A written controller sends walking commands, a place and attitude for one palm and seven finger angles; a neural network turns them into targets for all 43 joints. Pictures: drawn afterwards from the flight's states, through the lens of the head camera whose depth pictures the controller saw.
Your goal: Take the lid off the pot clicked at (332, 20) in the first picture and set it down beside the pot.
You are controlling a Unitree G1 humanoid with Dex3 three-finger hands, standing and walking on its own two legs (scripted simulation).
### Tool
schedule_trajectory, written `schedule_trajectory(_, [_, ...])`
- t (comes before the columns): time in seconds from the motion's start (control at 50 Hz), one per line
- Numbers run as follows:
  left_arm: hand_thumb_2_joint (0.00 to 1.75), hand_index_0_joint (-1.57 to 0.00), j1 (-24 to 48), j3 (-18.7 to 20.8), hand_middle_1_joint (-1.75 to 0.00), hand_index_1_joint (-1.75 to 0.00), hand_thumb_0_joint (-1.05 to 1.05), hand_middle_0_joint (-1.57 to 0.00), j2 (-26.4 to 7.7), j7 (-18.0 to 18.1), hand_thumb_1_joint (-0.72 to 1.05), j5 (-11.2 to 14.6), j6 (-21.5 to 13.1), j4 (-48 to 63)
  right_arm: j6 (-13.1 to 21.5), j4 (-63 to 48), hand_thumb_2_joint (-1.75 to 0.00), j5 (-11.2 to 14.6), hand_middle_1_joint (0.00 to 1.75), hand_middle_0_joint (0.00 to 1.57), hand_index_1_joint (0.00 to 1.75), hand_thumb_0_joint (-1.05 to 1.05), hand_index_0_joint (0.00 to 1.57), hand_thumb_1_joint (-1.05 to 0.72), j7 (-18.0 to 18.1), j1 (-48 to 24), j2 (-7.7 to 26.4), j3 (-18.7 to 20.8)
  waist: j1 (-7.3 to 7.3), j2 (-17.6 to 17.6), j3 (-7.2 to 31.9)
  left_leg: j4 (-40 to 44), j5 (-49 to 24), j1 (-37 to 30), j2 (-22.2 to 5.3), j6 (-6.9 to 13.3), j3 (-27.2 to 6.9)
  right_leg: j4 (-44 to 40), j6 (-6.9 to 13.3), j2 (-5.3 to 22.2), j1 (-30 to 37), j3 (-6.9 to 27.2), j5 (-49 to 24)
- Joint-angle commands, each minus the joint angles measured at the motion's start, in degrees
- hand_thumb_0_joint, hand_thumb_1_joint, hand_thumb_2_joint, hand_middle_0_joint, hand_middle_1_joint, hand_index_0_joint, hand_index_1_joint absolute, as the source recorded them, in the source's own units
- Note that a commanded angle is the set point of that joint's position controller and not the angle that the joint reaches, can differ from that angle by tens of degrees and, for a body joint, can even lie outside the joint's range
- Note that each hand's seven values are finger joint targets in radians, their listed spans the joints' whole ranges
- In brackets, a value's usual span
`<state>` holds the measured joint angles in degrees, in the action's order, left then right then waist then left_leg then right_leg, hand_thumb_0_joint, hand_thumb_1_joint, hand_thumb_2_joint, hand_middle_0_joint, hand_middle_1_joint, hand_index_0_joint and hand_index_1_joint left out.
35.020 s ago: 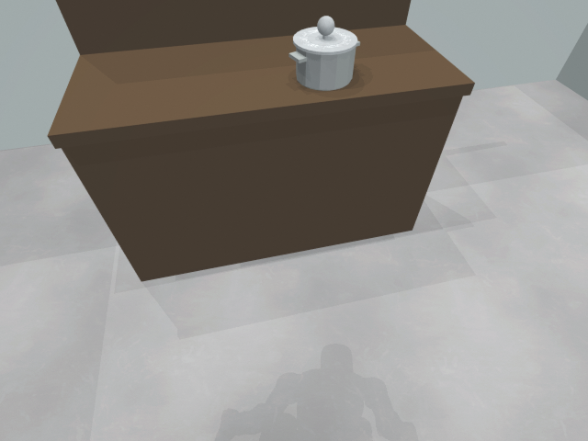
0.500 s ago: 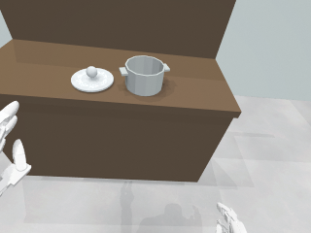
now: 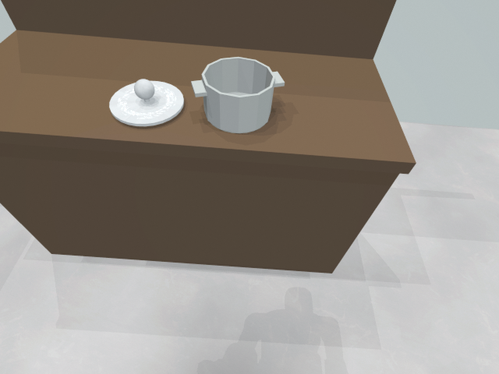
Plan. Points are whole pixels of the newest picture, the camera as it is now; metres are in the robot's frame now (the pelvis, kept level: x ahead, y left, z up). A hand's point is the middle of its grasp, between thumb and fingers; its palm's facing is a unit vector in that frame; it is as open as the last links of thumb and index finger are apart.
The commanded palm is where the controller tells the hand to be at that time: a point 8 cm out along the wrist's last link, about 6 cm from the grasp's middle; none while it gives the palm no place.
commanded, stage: let the arm hang, fingers relaxed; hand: left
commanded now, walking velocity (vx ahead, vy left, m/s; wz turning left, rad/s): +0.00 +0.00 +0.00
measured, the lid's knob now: (144, 89) +0.74 +0.29 +0.02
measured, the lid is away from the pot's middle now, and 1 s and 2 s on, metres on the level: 0.24 0.24 0.24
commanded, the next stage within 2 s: look to check the result in 0.78 s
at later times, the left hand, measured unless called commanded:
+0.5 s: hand out of the picture +0.07 +0.17 -0.16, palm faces +0.00 -0.98 -0.21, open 7.3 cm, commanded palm none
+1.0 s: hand out of the picture +0.03 +0.16 -0.16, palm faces +0.00 -0.98 -0.18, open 7.3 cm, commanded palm none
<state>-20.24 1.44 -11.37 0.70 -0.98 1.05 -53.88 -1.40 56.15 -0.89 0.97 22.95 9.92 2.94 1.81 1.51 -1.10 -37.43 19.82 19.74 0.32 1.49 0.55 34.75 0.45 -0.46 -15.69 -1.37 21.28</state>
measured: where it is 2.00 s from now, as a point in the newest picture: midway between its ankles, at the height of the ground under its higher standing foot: outside the picture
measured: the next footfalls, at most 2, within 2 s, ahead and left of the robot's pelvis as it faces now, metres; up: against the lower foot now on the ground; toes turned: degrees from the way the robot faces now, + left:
none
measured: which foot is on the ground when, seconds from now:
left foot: down 0.00-1.00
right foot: down 0.00-1.00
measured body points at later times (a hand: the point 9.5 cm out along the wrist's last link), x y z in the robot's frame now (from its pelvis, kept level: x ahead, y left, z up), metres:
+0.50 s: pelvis +0.03 +0.00 +0.01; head +0.05 +0.00 +0.46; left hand +0.07 +0.22 -0.15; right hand +0.03 -0.23 -0.14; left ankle +0.00 +0.10 -0.73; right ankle -0.03 -0.12 -0.73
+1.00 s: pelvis +0.02 -0.01 +0.01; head +0.05 +0.00 +0.46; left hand +0.03 +0.21 -0.15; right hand +0.00 -0.22 -0.14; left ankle +0.00 +0.10 -0.73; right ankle -0.03 -0.12 -0.73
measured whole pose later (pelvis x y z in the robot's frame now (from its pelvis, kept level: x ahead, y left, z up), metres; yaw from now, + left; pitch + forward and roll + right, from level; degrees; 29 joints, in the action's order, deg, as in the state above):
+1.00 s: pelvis +0.02 -0.01 +0.01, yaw -2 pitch +0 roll +0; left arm -16.2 0.7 -8.0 2.5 -0.5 -0.2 -63.7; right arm -0.3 63.7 -0.5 2.5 16.9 6.3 2.5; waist 0.8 0.7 -2.7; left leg -26.2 16.8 9.1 0.2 1.1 2.2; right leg 24.8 0.6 -0.6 -6.3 0.3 18.1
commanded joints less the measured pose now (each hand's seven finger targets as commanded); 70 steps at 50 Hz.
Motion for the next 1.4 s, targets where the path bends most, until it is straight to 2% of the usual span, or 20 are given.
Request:
schedule_trajectory(0.0, [0.9,-0.2,3.29,0.73,-0.3,-0.3,0.0,-0.2,-3.76,0.98,0.9,0.5,-2.25,1.51,2.25,-1.71,-0.9,0.27,0.3,0.2,0.3,0.0,0.2,-0.9,0.61,1.91,2.25,0.64,0.6,1.61,-0.94,8.92,-14.59,-6.72,-4.28,1.17,-3.54,-12.28,4.1,6.66,-1.15,7.84,-15.69])
schedule_trajectory(0.02, [0.9,-0.2,1.89,0.74,-0.3,-0.3,0.0,-0.2,-3.2,1.03,0.9,0.66,-2.14,0.39,2.65,-1.03,-0.9,0.23,0.3,0.2,0.3,0.0,0.2,-0.9,0.84,1.64,2.75,0.73,-0.36,-1.48,0.17,9.92,-19.54,-7.23,-5.71,1.83,-4.5,-9.96,3.35,5.54,1.26,5.64,-19.86])
schedule_trajectory(0.06, [0.9,-0.2,0.07,0.51,-0.3,-0.3,0.0,-0.2,-2.69,1.33,0.9,0.86,-1.93,-1.3,2.94,-0.3,-0.9,0.38,0.3,0.2,0.3,0.0,0.2,-0.9,1.26,0.92,3.06,0.75,-1.31,-4.22,1.13,10.43,-25.79,-8.24,-6.76,2.46,-4.76,-8.52,2.77,4.93,3.85,4.0,-22.91])
schedule_trajectory(0.14, [0.9,-0.2,-0.22,0.5,-0.3,-0.3,0.0,-0.2,-2.22,1.75,0.9,0.86,-1.89,-3.33,3.03,1.21,-0.9,0.54,0.3,0.2,0.3,0.0,0.2,-0.9,1.83,0.94,2.89,0.81,-1.22,-3.03,5.4,9.66,-32.7,-13.32,-7.15,2.47,-3.42,-8.1,2.34,4.93,6.72,2.53,-26.31])
schedule_trajectory(0.22, [0.9,-0.2,1.0,0.47,-0.3,-0.3,0.0,-0.2,-1.47,2.15,0.9,0.62,-1.62,-4.55,2.51,2.7,-0.9,0.5,0.3,0.2,0.3,0.0,0.2,-0.9,1.96,-0.01,1.98,0.98,-1.06,-0.8,1.94,10.37,-30.24,-12.57,-6.61,2.14,-2.89,-9.2,2.39,5.19,6.32,2.67,-26.53])
schedule_trajectory(0.3, [0.9,-0.2,1.71,0.52,-0.3,-0.3,0.0,-0.2,-1.52,2.22,0.9,0.55,-1.36,-5.07,2.08,3.39,-0.9,0.24,0.3,0.2,0.3,0.0,0.2,-0.9,1.83,-1.2,1.68,0.92,-1.18,-2.36,-1.5,11.97,-25.34,-11.02,-6.36,2.02,-2.74,-10.0,2.58,5.28,5.6,3.15,-23.8])
schedule_trajectory(0.36, [0.9,-0.2,2.17,0.6,-0.3,-0.3,0.0,-0.2,-2.01,2.18,0.9,0.48,-1.39,-5.12,1.99,3.56,-0.9,0.32,0.3,0.2,0.3,0.0,0.2,-0.9,1.73,-1.69,1.78,0.92,-1.24,-1.64,-1.33,12.47,-22.99,-10.72,-6.25,1.97,-2.84,-10.58,2.56,5.25,6.16,3.43,-22.47])
schedule_trajectory(0.44, [0.9,-0.2,2.31,0.66,-0.3,-0.3,0.0,-0.2,-2.46,2.16,0.9,0.59,-1.72,-5.41,1.97,3.76,-0.9,0.31,0.3,0.2,0.3,0.0,0.2,-0.9,1.65,-2.42,2.16,0.97,-1.18,-0.59,-0.17,11.97,-22.68,-11.52,-5.7,1.51,-2.07,-11.32,2.64,5.96,7.49,4.37,-25.46])
schedule_trajectory(0.46, [0.9,-0.2,2.59,0.6,-0.3,-0.3,0.0,-0.2,-2.65,2.23,0.9,0.53,-1.62,-5.31,1.8,3.78,-0.9,0.39,0.3,0.2,0.3,0.0,0.2,-0.9,1.62,-2.65,1.81,0.96,-1.22,-0.88,-1.86,12.25,-20.95,-10.68,-5.51,1.45,-2.13,-11.7,2.59,5.99,6.7,4.38,-24.36])
schedule_trajectory(0.54, [0.9,-0.2,2.54,0.64,-0.3,-0.3,0.0,-0.2,-2.71,2.12,0.9,0.63,-1.76,-5.47,1.87,4.16,-0.9,0.27,0.3,0.2,0.3,0.0,0.2,-0.9,1.61,-2.65,2.24,0.9,-1.14,-1.86,-0.93,12.51,-21.59,-11.54,-5.68,1.37,-2.05,-11.96,2.63,5.95,7.21,4.53,-24.73])
schedule_trajectory(0.58, [0.9,-0.2,2.79,0.62,-0.3,-0.3,0.0,-0.2,-2.65,2.15,0.9,0.58,-1.66,-5.53,1.7,4.34,-0.9,0.32,0.3,0.2,0.3,0.0,0.2,-0.9,1.61,-2.67,1.94,0.86,-1.05,-1.56,-2.39,13.09,-19.82,-10.86,-5.72,1.36,-2.2,-12.43,2.55,5.76,6.53,4.49,-23.03])
schedule_trajectory(0.74, [0.9,-0.2,1.7,0.57,-0.3,-0.3,0.0,-0.2,-2.48,2.16,0.9,0.73,-2.0,-6.57,2.05,5.16,-0.9,0.5,0.3,0.2,0.3,0.0,0.2,-0.9,1.76,-2.13,1.94,0.8,-1.11,-1.43,0.38,12.75,-22.43,-12.93,-5.84,1.36,-1.95,-12.51,2.49,5.89,7.95,4.5,-25.59])
schedule_trajectory(0.76, [0.9,-0.2,1.72,0.46,-0.3,-0.3,0.0,-0.2,-2.42,2.24,0.9,0.68,-1.93,-6.6,1.87,5.29,-0.9,0.61,0.3,0.2,0.3,0.0,0.2,-0.9,1.75,-2.22,1.64,0.74,-1.1,-0.9,-1.47,13.06,-20.6,-12.12,-5.76,1.32,-2.06,-12.94,2.39,5.74,6.92,4.59,-24.26])
schedule_trajectory(0.86, [0.9,-0.2,1.04,0.29,-0.3,-0.3,0.0,-0.2,-1.75,2.28,0.9,0.62,-1.87,-7.43,1.81,5.94,-0.9,0.56,0.3,0.2,0.3,0.0,0.2,-0.9,1.77,-1.92,1.35,0.68,-1.11,-1.3,-2.88,13.87,-19.04,-11.89,-5.9,1.4,-2.17,-13.36,2.35,5.45,5.81,4.56,-21.89])
schedule_trajectory(0.94, [0.9,-0.2,0.53,0.27,-0.3,-0.3,0.0,-0.2,-1.63,2.2,0.9,0.69,-1.99,-7.95,2.07,6.31,-0.9,0.52,0.3,0.2,0.3,0.0,0.2,-0.9,1.81,-1.46,1.43,0.59,-1.15,-1.82,-1.36,14.21,-20.19,-12.79,-6.12,1.53,-2.2,-13.22,2.35,5.43,6.45,4.38,-22.05])
schedule_trajectory(0.96, [0.9,-0.2,0.72,0.19,-0.3,-0.3,0.0,-0.2,-1.48,2.26,0.9,0.6,-1.91,-7.94,1.95,6.38,-0.9,0.62,0.3,0.2,0.3,0.0,0.2,-0.9,1.79,-1.57,1.06,0.67,-1.1,-2.19,-2.94,14.47,-18.43,-11.93,-5.97,1.56,-2.51,-13.55,2.35,5.28,5.56,4.54,-20.43])
schedule_trajectory(1.06, [0.9,-0.2,0.05,0.1,-0.3,-0.3,0.0,-0.2,-1.13,2.26,0.9,0.57,-1.96,-8.41,1.94,6.67,-0.9,0.61,0.3,0.2,0.3,0.0,0.2,-0.9,1.76,-1.44,0.79,0.65,-1.16,-1.69,-3.27,15.03,-16.72,-11.71,-6.02,1.53,-2.44,-13.94,2.3,5.25,5.07,4.67,-18.92])
schedule_trajectory(1.12, [0.9,-0.2,-0.21,0.16,-0.3,-0.3,0.0,-0.2,-1.08,2.26,0.9,0.64,-2.12,-8.53,2.2,6.82,-0.9,0.54,0.3,0.2,0.3,0.0,0.2,-0.9,1.81,-1.09,0.99,0.61,-1.21,-1.51,-1.37,14.73,-19.08,-12.71,-6.04,1.6,-2.39,-13.56,2.32,5.34,6.17,4.77,-21.1])
schedule_trajectory(1.26, [0.9,-0.2,-0.45,0.15,-0.3,-0.3,0.0,-0.2,-0.82,2.38,0.9,0.56,-2.13,-8.73,2.15,7.13,-0.9,0.7,0.3,0.2,0.3,0.0,0.2,-0.9,1.85,-0.91,0.46,0.59,-1.13,-1.96,-3.32,14.89,-18.59,-11.9,-5.97,1.49,-2.22,-13.71,2.21,5.31,5.08,4.71,-20.8])
schedule_trajectory(1.38, [0.9,-0.2,-0.62,0.05,-0.3,-0.3,0.0,-0.2,-0.69,2.4,0.9,0.62,-2.15,-8.87,2.1,7.4,-0.9,0.6,0.3,0.2,0.3,0.0,0.2,-0.9,1.8,-0.83,0.37,0.58,-1.06,-1.98,-3.11,15.49,-17.31,-12.03,-6.06,1.44,-2.22,-13.9,2.17,5.3,4.95,4.93,-19.85])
